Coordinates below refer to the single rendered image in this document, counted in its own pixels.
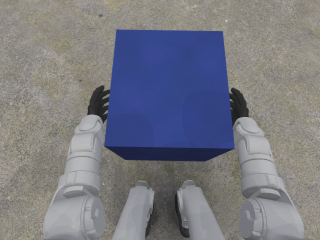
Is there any robot right forearm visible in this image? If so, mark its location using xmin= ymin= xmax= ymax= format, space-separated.
xmin=233 ymin=117 xmax=305 ymax=238

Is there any robot left forearm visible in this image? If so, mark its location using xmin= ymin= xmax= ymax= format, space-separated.
xmin=43 ymin=114 xmax=105 ymax=239

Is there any left robot upper arm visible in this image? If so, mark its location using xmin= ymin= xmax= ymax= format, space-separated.
xmin=42 ymin=194 xmax=106 ymax=240

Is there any robot left foot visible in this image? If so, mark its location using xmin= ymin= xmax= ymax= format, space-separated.
xmin=145 ymin=199 xmax=154 ymax=237

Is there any carton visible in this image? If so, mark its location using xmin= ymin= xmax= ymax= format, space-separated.
xmin=104 ymin=29 xmax=235 ymax=162

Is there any left robot shin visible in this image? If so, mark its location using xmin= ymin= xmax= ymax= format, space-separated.
xmin=129 ymin=181 xmax=150 ymax=228

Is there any robot right hand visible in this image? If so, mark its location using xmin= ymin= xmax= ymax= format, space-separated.
xmin=229 ymin=87 xmax=249 ymax=128

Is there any robot left hand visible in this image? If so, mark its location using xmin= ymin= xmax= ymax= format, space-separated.
xmin=87 ymin=85 xmax=110 ymax=124

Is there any right robot upper arm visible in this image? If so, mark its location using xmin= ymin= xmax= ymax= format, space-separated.
xmin=238 ymin=197 xmax=315 ymax=240

